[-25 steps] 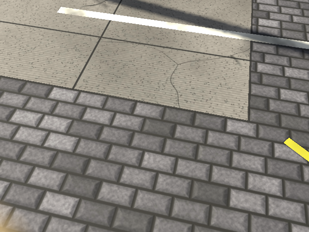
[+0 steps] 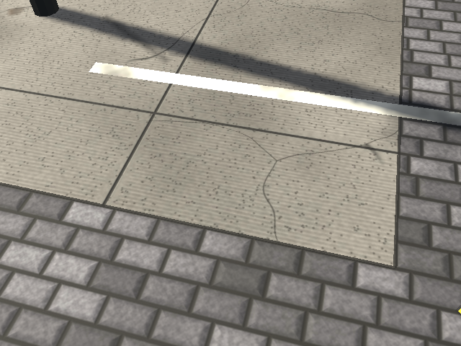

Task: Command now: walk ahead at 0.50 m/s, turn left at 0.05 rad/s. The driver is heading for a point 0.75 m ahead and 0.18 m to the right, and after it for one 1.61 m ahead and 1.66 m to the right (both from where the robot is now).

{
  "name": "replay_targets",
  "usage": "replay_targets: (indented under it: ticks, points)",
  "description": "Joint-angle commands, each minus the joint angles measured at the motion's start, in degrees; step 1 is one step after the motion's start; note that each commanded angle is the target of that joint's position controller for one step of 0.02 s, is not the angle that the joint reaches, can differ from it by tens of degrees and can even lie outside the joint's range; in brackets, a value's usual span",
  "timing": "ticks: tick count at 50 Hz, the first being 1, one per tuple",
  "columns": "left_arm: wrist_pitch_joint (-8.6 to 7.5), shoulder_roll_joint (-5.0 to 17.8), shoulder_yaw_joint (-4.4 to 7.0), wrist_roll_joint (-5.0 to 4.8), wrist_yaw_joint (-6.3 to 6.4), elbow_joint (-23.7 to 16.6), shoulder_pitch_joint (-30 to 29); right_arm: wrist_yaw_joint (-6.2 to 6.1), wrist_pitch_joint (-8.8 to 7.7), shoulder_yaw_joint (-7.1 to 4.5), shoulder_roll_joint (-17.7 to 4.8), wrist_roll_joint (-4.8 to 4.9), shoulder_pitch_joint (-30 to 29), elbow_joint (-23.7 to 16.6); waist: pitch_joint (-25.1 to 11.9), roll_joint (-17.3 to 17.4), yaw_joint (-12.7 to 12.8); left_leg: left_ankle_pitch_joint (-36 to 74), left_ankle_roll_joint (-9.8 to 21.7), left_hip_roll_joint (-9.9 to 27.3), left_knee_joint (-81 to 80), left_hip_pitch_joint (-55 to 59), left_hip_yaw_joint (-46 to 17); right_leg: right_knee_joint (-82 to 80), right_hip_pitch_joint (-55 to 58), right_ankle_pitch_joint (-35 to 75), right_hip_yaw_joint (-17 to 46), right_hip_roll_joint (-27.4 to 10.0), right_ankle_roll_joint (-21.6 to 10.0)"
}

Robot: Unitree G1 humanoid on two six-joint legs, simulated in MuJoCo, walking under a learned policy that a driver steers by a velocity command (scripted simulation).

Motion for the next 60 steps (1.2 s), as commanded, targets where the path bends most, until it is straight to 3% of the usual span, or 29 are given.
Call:
replay_targets:
  ticks: [1,7,9,13,16,17,18,19,20,21,22,23,25,27,30,35,40,43,45,46,47,48,49,50,51,53,54,57,60]
  points:
    - [-1.89,5.10,1.00,-0.57,-0.16,-0.20,4.04,0.80,0.66,-0.37,-2.46,-0.53,3.43,-1.96,-1.02,-5.73,-0.87,3.51,-1.16,4.14,-1.05,-7.07,-0.31,-16.02,4.47,11.64,15.44,-15.20,-7.65]
    - [-1.98,5.24,0.79,-1.02,-0.22,3.39,9.42,1.19,0.68,0.75,-0.87,-0.02,-11.59,-6.26,1.94,-5.51,1.82,16.22,-3.40,5.55,-18.75,-12.49,3.78,-17.90,7.45,19.26,8.08,-11.56,-5.97]
    - [-2.03,5.75,0.80,-0.96,0.00,4.46,11.48,1.27,0.55,1.20,-0.28,0.25,-15.63,-7.15,2.05,-5.68,3.06,18.97,-3.34,4.64,-24.67,-10.82,4.90,-17.43,9.05,21.33,7.27,-11.71,-5.35]
    - [-1.60,6.32,0.70,-0.30,0.71,6.53,14.49,1.00,0.28,1.14,-1.18,0.39,-20.75,-8.53,2.72,-5.75,4.24,16.83,-1.84,3.27,-30.63,-10.40,5.22,-14.90,16.16,25.61,8.25,-14.68,-5.65]
    - [-1.16,7.21,0.85,0.15,1.35,7.27,13.04,0.53,-0.34,0.52,-2.36,0.24,-17.87,-7.76,1.35,-6.18,1.83,9.92,0.76,0.80,-34.36,-4.24,5.76,-8.45,19.83,38.05,7.81,-15.96,-4.77]
    - [-0.98,7.57,0.89,0.17,1.41,7.45,12.35,0.14,-0.70,0.00,-3.13,0.12,-12.46,-5.88,-1.48,-6.17,-0.52,8.64,1.97,-1.07,-36.49,2.65,6.47,-2.07,19.78,44.31,7.02,-15.25,-4.07]
    - [-0.81,7.25,0.68,-0.04,1.36,7.49,11.83,-0.44,-1.32,-0.82,-4.59,-0.41,-3.23,-2.67,-6.55,-4.47,-4.39,10.54,3.81,-1.37,-39.29,14.86,6.17,8.41,15.93,43.29,4.91,-13.03,-2.92]
    - [-1.02,5.67,0.03,-0.53,1.27,5.55,11.14,-1.23,-1.76,-2.12,-8.91,-1.76,7.30,-0.61,-13.83,0.07,-8.14,6.55,7.19,10.06,-39.61,30.13,-6.11,24.60,4.43,26.34,2.88,-10.50,-1.80]
    - [-0.96,0.01,-1.04,-2.37,0.80,4.61,17.91,-1.31,-1.24,-3.54,-13.74,-1.88,9.57,-0.05,-20.06,13.15,-4.91,3.75,15.47,25.67,-45.08,43.69,-33.53,45.61,-16.11,-15.70,-0.11,0.49,0.68]
    - [-0.51,6.66,0.71,-0.70,1.35,5.57,14.07,-0.86,-0.61,-3.10,-10.24,0.66,6.21,-0.46,-16.38,3.65,-5.01,1.78,14.21,23.77,-47.94,39.33,-34.73,49.61,-21.47,-18.13,7.42,-1.43,-0.28]
    - [-0.76,6.16,0.87,-0.80,1.08,4.22,9.79,-0.74,-0.68,-2.26,-7.26,1.03,0.56,-1.05,-8.25,2.06,-2.78,3.55,12.15,21.51,-49.48,31.43,-24.84,48.17,-22.60,-12.90,8.42,-4.02,-0.69]
    - [-0.85,4.85,0.58,-0.90,0.84,4.14,7.89,-0.52,-1.17,-1.61,-4.39,0.77,-2.42,-1.19,-4.42,0.10,-1.43,8.54,10.13,19.01,-51.99,24.76,-18.57,45.05,-20.70,-9.31,8.35,-6.00,-0.58]
    - [0.66,3.46,0.60,0.42,0.16,5.09,8.68,-0.98,-2.01,-0.82,-1.67,0.87,-3.90,-0.17,-1.55,1.47,1.41,12.43,6.24,14.80,-55.20,17.08,-9.74,40.66,-15.88,-6.73,8.24,-7.80,0.48]
    - [1.95,2.21,0.62,0.70,-0.57,5.20,8.73,-1.08,-3.11,-0.86,-2.02,1.05,-1.89,1.07,-1.49,1.47,2.32,16.42,5.86,14.29,-56.93,15.50,-5.80,40.05,-15.08,-4.92,7.71,-7.68,1.21]
    - [2.75,1.96,0.78,0.62,-1.19,3.26,3.06,-1.22,-3.75,-1.22,-3.22,1.21,0.19,2.36,0.85,1.00,2.25,17.39,5.39,13.65,-59.30,16.05,-0.37,37.34,-21.02,1.10,7.24,-8.79,2.09]
    - [2.50,0.84,0.17,0.37,-1.68,-0.33,-6.92,-1.52,-3.59,-0.93,-2.89,1.14,2.94,3.82,3.00,0.97,0.58,23.38,3.99,11.90,-58.99,18.42,7.21,24.12,-23.75,10.61,4.14,-8.29,2.67]
    - [2.27,0.63,-0.44,0.79,-2.18,-3.78,-14.74,-2.47,-2.95,-1.11,-3.94,0.85,7.84,6.08,4.15,1.13,-1.68,32.39,3.47,14.41,-55.53,26.78,11.23,13.69,-22.84,9.25,-1.01,-6.72,0.08]
    - [2.28,1.62,0.11,1.02,-2.00,-3.88,-12.78,-3.00,-2.15,-1.48,-5.51,0.56,7.01,6.29,2.05,2.66,0.24,52.46,2.56,15.45,-47.16,30.94,14.10,11.19,-17.18,1.51,-4.03,-2.97,-3.14]
    - [2.08,3.45,1.25,1.15,-1.60,-1.64,-4.60,-3.14,-1.19,-2.04,-7.28,0.40,5.95,5.93,-3.17,3.62,3.88,62.83,2.20,15.59,-32.63,30.92,15.43,9.46,-7.39,-3.94,-5.36,1.29,-6.01]
    - [1.59,5.24,2.35,1.56,-1.22,0.93,3.68,-2.98,-0.73,-2.18,-7.78,0.65,5.29,5.28,-7.75,1.88,7.68,56.37,1.05,14.63,-19.93,25.57,16.34,4.75,4.15,-2.42,-3.67,2.36,-8.02]
    - [1.43,10.77,4.24,2.14,-0.33,2.45,11.51,-2.65,-0.88,-1.73,-5.98,0.78,5.24,3.25,-13.70,-4.25,10.57,34.43,-0.73,12.51,-1.76,12.55,16.46,2.18,18.25,-7.95,11.59,-8.76,-11.67]
    - [2.13,15.78,5.50,0.80,-0.06,1.00,8.12,-1.32,-1.54,-1.26,-1.72,1.71,5.14,-0.93,-17.51,-18.07,6.26,-12.57,-4.24,-2.11,19.10,-12.69,10.67,-6.72,32.63,-6.62,45.56,-23.19,-21.15]
    - [2.87,14.78,5.32,-0.38,0.16,1.02,8.16,-1.01,-2.39,-1.82,-5.98,0.91,-1.85,-2.38,-14.31,-6.64,8.10,-8.69,-3.49,1.02,19.68,-19.57,0.16,-9.46,30.54,-2.89,42.87,-22.24,-19.95]
    - [2.82,12.21,4.66,-0.52,0.65,1.24,5.04,-0.78,-3.19,-1.47,-4.84,1.63,-4.28,-3.41,-7.79,-4.03,6.22,-3.02,-3.13,3.84,16.05,-20.42,-0.26,-9.76,23.85,1.69,34.91,-21.24,-18.07]
    - [2.53,9.11,3.92,-0.51,0.69,1.36,2.75,-1.00,-3.47,-1.43,-4.53,1.66,-3.10,-2.69,-3.12,0.50,3.24,-0.28,-3.32,5.80,9.84,-16.73,-0.05,-10.79,15.74,9.38,29.55,-18.64,-15.26]
    - [1.56,6.92,3.06,-0.98,1.02,0.71,-0.69,-1.13,-1.37,-1.33,-3.61,-0.25,-1.55,-2.41,-1.49,0.14,-0.32,0.06,-4.92,7.09,3.68,-9.63,-0.22,-11.26,7.59,21.55,21.69,-13.66,-12.47]
    - [0.90,7.03,2.93,-1.14,0.92,0.65,-0.42,-1.14,-0.23,-1.37,-3.27,-0.59,-0.92,-2.51,-1.86,-0.31,-0.97,-0.55,-5.81,6.67,2.16,-7.89,0.19,-10.43,6.14,30.48,19.74,-12.74,-12.36]
    - [0.27,9.50,3.36,-0.99,0.69,1.03,1.95,-1.24,1.45,-1.18,-2.27,-0.35,-2.46,-3.93,-2.86,-2.08,-1.28,2.58,-7.56,5.03,-3.72,-7.79,1.99,-7.69,4.58,46.40,15.07,-9.72,-10.69]
    - [1.28,9.48,3.23,-1.03,0.98,0.90,4.48,-1.29,1.88,-0.98,-2.75,-0.01,-7.96,-6.36,-3.77,-5.05,0.80,7.47,-7.96,3.77,-10.26,-9.40,2.49,-5.51,6.01,48.38,14.85,-7.70,-7.61]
